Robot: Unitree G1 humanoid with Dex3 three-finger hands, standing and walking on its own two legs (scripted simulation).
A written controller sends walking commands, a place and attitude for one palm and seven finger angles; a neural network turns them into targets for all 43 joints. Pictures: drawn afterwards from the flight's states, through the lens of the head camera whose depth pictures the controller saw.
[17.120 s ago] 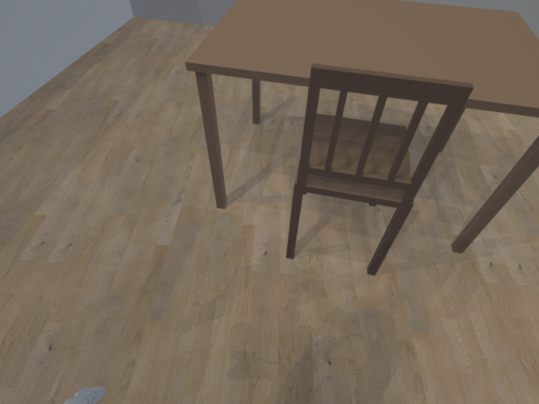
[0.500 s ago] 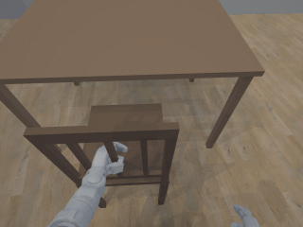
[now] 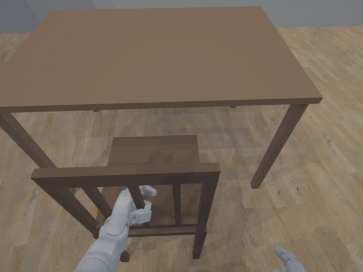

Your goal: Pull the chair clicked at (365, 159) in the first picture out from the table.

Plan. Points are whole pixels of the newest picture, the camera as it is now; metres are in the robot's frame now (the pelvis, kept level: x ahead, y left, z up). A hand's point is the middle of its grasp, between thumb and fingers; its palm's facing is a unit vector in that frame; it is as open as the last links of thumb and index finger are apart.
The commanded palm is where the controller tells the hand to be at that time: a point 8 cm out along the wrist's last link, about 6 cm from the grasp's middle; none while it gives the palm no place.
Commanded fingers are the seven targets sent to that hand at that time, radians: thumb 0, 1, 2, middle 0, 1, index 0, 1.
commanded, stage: open the thumb and straighten the fingers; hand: left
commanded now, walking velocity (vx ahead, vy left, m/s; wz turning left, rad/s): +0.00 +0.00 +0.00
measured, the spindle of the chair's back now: (140, 205) +0.29 +0.13 -0.09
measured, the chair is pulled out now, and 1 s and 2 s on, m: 0.16 0.16 0.16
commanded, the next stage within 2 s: draw the fingers out of the gap in 0.78 s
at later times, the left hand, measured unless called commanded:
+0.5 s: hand (142, 210) +0.28 +0.12 -0.09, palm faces -0.10 -0.98 -0.15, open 13.5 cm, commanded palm +0.27 +0.17 -0.06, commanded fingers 0.00 -0.55 0.20 -0.15 -0.44 -0.15 -0.44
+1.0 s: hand (145, 214) +0.27 +0.11 -0.10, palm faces -0.09 -0.99 -0.14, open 17.4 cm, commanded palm +0.24 +0.17 -0.07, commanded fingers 0.00 -0.55 0.20 0.00 0.00 0.00 0.00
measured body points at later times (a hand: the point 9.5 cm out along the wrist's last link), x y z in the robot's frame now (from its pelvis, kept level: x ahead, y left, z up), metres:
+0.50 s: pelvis -0.03 +0.01 -0.05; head +0.01 +0.00 +0.40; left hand +0.28 +0.17 -0.07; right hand +0.11 -0.25 -0.15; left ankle -0.04 +0.13 -0.74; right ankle +0.01 -0.13 -0.74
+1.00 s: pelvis -0.04 +0.00 -0.06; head +0.01 -0.01 +0.39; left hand +0.27 +0.16 -0.08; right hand +0.10 -0.26 -0.15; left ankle -0.04 +0.13 -0.74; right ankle +0.01 -0.13 -0.74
